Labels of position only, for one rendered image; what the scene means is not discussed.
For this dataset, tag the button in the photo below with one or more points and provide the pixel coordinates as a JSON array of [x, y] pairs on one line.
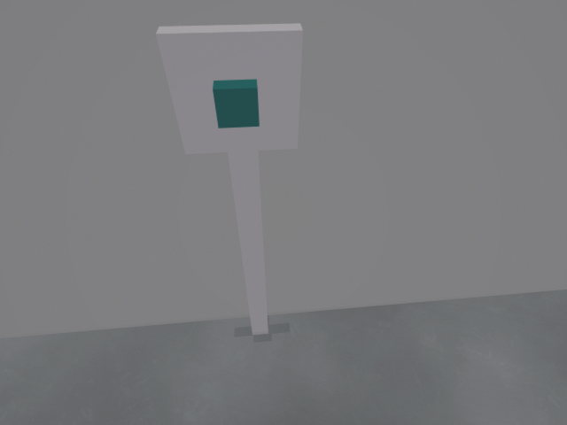
[[236, 103]]

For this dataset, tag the panel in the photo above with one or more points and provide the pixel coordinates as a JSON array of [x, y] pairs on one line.
[[196, 56]]

